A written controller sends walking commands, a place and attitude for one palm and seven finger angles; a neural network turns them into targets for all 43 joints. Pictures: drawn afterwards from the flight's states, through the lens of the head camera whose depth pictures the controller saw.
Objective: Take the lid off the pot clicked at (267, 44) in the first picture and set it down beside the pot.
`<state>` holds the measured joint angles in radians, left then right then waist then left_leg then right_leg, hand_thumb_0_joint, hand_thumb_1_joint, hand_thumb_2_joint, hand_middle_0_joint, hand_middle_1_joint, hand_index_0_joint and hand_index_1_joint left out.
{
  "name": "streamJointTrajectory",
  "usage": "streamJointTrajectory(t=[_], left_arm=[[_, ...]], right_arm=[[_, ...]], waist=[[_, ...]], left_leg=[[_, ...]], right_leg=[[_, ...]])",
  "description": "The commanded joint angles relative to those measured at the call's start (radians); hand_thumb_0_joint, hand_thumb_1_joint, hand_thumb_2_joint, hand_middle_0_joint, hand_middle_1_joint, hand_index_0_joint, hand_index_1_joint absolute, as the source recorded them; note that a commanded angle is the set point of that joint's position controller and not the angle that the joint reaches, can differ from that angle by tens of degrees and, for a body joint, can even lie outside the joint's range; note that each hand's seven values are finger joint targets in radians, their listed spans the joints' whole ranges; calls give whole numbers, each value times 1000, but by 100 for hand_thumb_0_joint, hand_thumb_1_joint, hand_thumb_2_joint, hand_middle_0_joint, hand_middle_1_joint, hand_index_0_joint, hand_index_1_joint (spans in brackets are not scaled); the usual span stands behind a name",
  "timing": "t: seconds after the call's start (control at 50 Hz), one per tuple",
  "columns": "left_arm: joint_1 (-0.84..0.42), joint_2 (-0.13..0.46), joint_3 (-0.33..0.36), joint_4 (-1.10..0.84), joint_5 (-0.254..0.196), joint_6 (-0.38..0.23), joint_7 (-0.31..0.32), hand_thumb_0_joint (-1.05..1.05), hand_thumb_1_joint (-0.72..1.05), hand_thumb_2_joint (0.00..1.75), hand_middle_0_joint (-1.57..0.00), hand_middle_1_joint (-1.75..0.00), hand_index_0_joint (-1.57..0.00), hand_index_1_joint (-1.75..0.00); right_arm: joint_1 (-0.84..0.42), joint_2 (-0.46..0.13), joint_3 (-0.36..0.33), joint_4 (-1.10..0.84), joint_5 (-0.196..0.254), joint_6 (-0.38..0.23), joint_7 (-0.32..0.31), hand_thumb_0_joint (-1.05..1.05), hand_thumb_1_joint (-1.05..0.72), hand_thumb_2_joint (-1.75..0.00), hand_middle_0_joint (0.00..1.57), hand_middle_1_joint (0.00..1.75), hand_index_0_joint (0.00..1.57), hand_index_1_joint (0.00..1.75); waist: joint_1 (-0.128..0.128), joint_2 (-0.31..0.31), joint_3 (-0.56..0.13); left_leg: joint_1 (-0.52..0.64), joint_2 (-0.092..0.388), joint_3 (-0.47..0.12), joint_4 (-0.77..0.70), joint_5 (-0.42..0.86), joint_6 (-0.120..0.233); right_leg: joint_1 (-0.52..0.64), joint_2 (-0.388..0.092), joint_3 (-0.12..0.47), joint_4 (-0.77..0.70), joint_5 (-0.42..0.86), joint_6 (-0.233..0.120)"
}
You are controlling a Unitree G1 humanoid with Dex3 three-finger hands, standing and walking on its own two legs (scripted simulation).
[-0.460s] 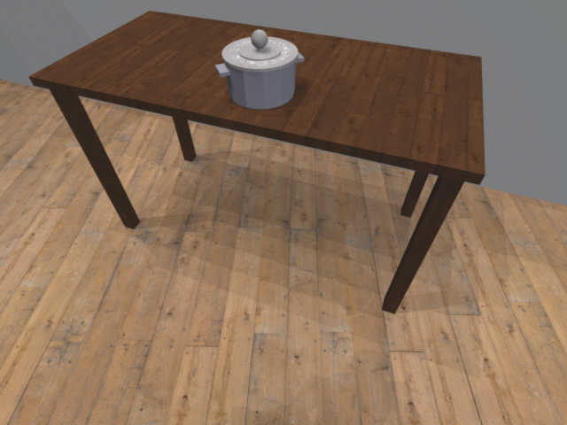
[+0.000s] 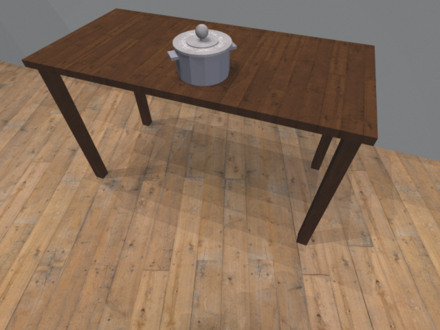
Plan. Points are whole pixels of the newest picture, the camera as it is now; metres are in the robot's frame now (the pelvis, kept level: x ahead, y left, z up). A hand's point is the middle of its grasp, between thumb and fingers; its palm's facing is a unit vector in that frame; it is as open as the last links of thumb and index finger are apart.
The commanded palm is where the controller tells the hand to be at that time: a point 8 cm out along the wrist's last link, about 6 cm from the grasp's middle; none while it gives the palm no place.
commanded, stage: look at it before walking up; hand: left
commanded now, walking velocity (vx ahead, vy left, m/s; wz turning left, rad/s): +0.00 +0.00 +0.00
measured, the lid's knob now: (201, 31) +0.97 +0.11 +0.12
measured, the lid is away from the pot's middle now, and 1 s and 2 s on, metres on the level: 0.00 0.00 0.00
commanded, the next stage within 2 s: turn to face it in 0.18 s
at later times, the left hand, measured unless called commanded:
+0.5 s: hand out of the picture +0.05 +0.22 -0.17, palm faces -0.04 -0.95 -0.30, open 7.4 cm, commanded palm none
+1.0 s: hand out of the picture +0.05 +0.18 -0.17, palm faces -0.16 -0.95 -0.28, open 7.3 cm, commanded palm none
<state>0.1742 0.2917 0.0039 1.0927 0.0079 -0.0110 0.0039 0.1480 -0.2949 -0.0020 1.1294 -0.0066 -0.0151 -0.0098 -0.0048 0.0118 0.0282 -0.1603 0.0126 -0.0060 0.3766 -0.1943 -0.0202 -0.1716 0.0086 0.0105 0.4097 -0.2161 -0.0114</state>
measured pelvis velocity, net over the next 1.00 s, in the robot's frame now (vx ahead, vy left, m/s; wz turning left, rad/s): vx -0.02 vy -0.01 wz -0.22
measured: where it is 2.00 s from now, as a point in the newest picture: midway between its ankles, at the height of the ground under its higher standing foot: outside the picture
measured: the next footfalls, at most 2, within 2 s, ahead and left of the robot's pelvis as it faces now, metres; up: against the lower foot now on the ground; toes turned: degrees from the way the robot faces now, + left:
left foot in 1.26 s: +0.05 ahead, +0.13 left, +0.00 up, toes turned -13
right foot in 1.62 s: +0.14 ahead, -0.12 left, +0.00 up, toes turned -20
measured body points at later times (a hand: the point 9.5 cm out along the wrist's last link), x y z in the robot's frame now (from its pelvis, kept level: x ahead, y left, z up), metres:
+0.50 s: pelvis +0.00 +0.00 +0.00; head +0.01 -0.01 +0.45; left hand +0.05 +0.27 -0.14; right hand +0.05 -0.27 -0.15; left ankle +0.01 +0.13 -0.74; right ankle +0.00 -0.11 -0.74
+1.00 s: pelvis -0.02 -0.01 -0.02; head +0.00 -0.04 +0.43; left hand +0.06 +0.23 -0.15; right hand -0.03 -0.26 -0.18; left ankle -0.01 +0.14 -0.70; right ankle -0.01 -0.10 -0.74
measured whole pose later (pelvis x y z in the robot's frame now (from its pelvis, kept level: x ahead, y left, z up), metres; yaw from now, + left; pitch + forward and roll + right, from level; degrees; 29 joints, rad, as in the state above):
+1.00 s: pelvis -0.02 -0.01 -0.02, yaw -12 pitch +0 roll +1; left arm 0.28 0.17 0.04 0.96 0.02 0.01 0.02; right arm 0.21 -0.22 -0.06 1.02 -0.01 0.04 -0.03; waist 0.01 0.04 0.07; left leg -0.42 0.04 0.02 0.97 -0.45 -0.02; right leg -0.34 0.07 0.07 0.62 -0.28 -0.05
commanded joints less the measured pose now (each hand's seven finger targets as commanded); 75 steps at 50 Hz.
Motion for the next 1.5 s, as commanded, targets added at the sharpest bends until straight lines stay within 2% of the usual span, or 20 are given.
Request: streamJointTrajectory(t=[0.0, 0.28, 0.62, 0.7, 0.76, 0.82, 0.84, 0.86, 0.88, 0.9, 0.94, 1.02, 1.12, 1.18, 1.2, 1.24, 1.26, 1.32, 1.38, 1.48], left_arm=[[-1, 191, 34, -46, 3, -21, 13, 0, 90, 90, -20, -30, -20, -30], [8, 184, 32, -38, 2, -21, 14, 0, 90, 90, -20, -30, -20, -30], [78, 109, 67, -154, 9, 29, 9, 0, 90, 90, -20, -30, -20, -30], [74, 76, 68, -185, 12, 33, 4, 0, 90, 90, -20, -30, -20, -30], [114, 32, 67, -184, 13, 30, 1, 0, 90, 90, -20, -30, -20, -30], [187, 6, 69, -168, 15, 30, -2, 0, 90, 90, -20, -30, -20, -30], [221, 15, 70, -158, 18, 23, 1, 0, 90, 90, -20, -30, -20, -30], [231, 85, 81, -158, 28, 9, 11, 0, 90, 90, -20, -30, -20, -30], [267, 135, 90, -159, 18, 5, 22, 0, 90, 90, -20, -30, -20, -30], [245, 119, 85, -162, 11, 8, 28, 0, 90, 90, -20, -30, -20, -30], [157, 79, 83, -183, 13, 7, 33, 0, 90, 90, -20, -30, -20, -30], [158, 68, 87, -184, 15, 6, 28, 0, 90, 90, -20, -30, -20, -30], [186, 76, 87, -159, 20, -4, 19, 0, 90, 90, -20, -30, -20, -30], [143, 83, 99, -164, 14, 2, 12, 0, 90, 90, -20, -30, -20, -30], [126, 67, 98, -172, 13, 7, 8, 0, 90, 90, -20, -30, -20, -30], [77, -31, 80, -224, 11, 3, -6, 0, 90, 90, -20, -30, -20, -30], [-7, -12, 79, -249, 21, -9, -4, 0, 90, 90, -20, -30, -20, -30], [71, -7, 80, -196, 25, -14, -23, 0, 90, 90, -20, -30, -20, -30], [74, -24, 70, -192, 20, -13, -25, 0, 90, 90, -20, -30, -20, -30], [-4, -50, 63, -220, 16, -20, -21, 0, 90, 90, -20, -30, -20, -30]], right_arm=[[-17, -175, -30, -51, -2, -26, -12, 0, -90, -90, 20, 30, 20, 30], [-5, -163, -27, -40, -1, -24, -14, 0, -90, -90, 20, 30, 20, 30], [91, -67, -67, -153, -4, 9, -28, 0, -90, -90, 20, 30, 20, 30], [105, -74, -77, -169, -8, 6, -25, 0, -90, -90, 20, 30, 20, 30], [85, -107, -91, -184, -7, -1, -24, 0, -90, -90, 20, 30, 20, 30], [31, -95, -92, -204, -11, 1, -22, 0, -90, -90, 20, 30, 20, 30], [26, -79, -89, -205, -11, 6, -22, 0, -90, -90, 20, 30, 20, 30], [54, -20, -83, -212, -3, 13, -21, 0, -90, -90, 20, 30, 20, 30], [33, 9, -73, -226, -2, 24, -22, 0, -90, -90, 20, 30, 20, 30], [35, -14, -76, -215, -4, 31, -25, 0, -90, -90, 20, 30, 20, 30], [83, -13, -76, -189, -5, 20, -24, 0, -90, -90, 20, 30, 20, 30], [68, 19, -71, -187, -1, 18, -20, 0, -90, -90, 20, 30, 20, 30], [101, 28, -61, -178, -5, -1, 1, 0, -90, -90, 20, 30, 20, 30], [215, 33, -59, -144, -5, -11, 5, 0, -90, -90, 20, 30, 20, 30], [269, 19, -62, -129, -5, -16, 1, 0, -90, -90, 20, 30, 20, 30], [388, -109, -86, -120, -29, -20, -14, 0, -90, -90, 20, 30, 20, 30], [368, -99, -84, -130, -23, -17, -11, 0, -90, -90, 20, 30, 20, 30], [221, -13, -52, -154, -13, -40, -10, 0, -90, -90, 20, 30, 20, 30], [266, -1, -47, -128, -10, -56, -14, 0, -90, -90, 20, 30, 20, 30], [342, 1, -42, -82, -16, -54, -11, 0, -90, -90, 20, 30, 20, 30]], waist=[[2, -7, -49], [2, -20, -37], [-9, -39, -12], [-8, 30, 3], [14, 146, -19], [58, 104, -5], [71, 24, 24], [57, -204, 19], [75, -318, -2], [58, -255, -8], [9, -154, -42], [15, -137, -70], [33, -178, -24], [-15, -144, -4], [-38, -82, 2], [-82, 303, 58], [-84, 245, 118], [21, 102, 110], [13, 113, 60], [-13, 107, 87]], left_leg=[[37, 102, -89, -53, 131, 43], [47, 104, -80, -58, 124, 39], [-28, 117, 21, 126, -86, 31], [-35, 173, -35, 49, -167, 63], [-76, 294, -120, -45, -140, 133], [-166, 300, -40, 35, -40, 140], [-203, 231, 23, 167, -41, 92], [-310, 92, 134, 407, -167, 15], [-394, 11, 72, 589, -392, -8], [-389, 25, -32, 666, -354, 3], [-391, 40, -47, 705, -258, 1], [-294, 18, 0, 567, -226, -10], [-186, 3, 31, 307, -235, 16], [69, -22, 60, 83, -158, 38], [171, -4, 24, 11, -206, 53], [217, 317, -437, -244, -572, 204], [89, 361, -551, -302, -589, 263], [-31, 215, -296, -283, -329, 223], [41, 167, -161, -227, -76, 229], [-24, 195, -144, -194, -10, 255]], right_leg=[[-12, -116, 112, -86, 108, -16], [-17, -112, 117, -97, 115, -17], [-203, -75, 267, 45, 88, -56], [-269, -10, 206, 125, -18, -36], [-233, 37, 79, 332, -67, -5], [-131, -8, 28, 319, -139, 4], [-102, -28, 94, 170, -5, -7], [-63, -181, 372, 18, 124, -59], [-46, -305, 597, -118, 212, -115], [-63, -289, 589, -145, 177, -117], [-10, -244, 486, -80, 234, -164], [-6, -191, 381, -70, 274, -177], [-52, -196, 417, -201, -259, -174], [-251, -156, 342, -184, -419, -125], [-348, -111, 288, -102, -438, -97], [-594, 69, -14, 402, -343, -18], [-629, -4, 9, 558, -288, -19], [-544, -79, -11, 693, -81, -5], [-500, -101, -62, 564, -61, 11], [-329, -91, -97, 321, -78, 6]])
